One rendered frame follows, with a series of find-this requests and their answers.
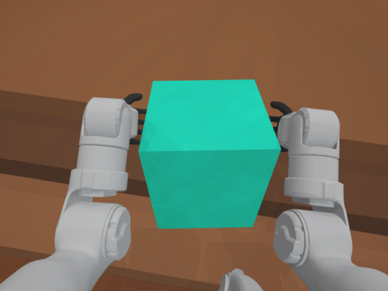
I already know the carton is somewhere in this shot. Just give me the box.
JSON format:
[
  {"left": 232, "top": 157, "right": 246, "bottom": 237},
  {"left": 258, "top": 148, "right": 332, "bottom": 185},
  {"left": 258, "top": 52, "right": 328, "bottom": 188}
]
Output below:
[{"left": 138, "top": 79, "right": 281, "bottom": 229}]

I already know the robot right forearm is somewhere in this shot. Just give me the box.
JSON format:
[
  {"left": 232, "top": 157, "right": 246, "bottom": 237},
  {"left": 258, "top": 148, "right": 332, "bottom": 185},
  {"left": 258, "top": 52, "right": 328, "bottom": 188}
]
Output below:
[{"left": 277, "top": 108, "right": 352, "bottom": 242}]

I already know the left robot upper arm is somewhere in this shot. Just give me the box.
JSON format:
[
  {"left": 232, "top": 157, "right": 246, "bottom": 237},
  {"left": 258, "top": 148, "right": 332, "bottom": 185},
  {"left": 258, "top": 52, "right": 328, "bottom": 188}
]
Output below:
[{"left": 0, "top": 201, "right": 131, "bottom": 291}]

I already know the robot left forearm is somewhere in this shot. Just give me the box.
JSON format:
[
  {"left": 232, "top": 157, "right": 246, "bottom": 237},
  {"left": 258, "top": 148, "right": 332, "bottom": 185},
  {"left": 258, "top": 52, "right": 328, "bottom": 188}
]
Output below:
[{"left": 55, "top": 97, "right": 138, "bottom": 248}]

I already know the robot right hand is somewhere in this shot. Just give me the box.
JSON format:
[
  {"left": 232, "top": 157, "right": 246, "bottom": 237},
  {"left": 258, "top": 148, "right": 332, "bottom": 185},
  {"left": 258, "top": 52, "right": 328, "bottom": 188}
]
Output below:
[{"left": 269, "top": 101, "right": 293, "bottom": 152}]

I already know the right robot upper arm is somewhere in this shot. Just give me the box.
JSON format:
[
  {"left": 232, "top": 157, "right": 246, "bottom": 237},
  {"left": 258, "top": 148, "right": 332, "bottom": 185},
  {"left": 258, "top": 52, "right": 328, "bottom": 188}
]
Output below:
[{"left": 273, "top": 209, "right": 388, "bottom": 291}]

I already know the robot left hand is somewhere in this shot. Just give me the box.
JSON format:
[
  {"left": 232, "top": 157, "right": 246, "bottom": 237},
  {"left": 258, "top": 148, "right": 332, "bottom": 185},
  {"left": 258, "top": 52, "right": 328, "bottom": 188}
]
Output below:
[{"left": 123, "top": 93, "right": 147, "bottom": 145}]

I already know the right robot thigh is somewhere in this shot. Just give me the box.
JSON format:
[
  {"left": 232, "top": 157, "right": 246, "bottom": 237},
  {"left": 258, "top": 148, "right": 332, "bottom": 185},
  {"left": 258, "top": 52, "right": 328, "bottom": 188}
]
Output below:
[{"left": 220, "top": 272, "right": 263, "bottom": 291}]

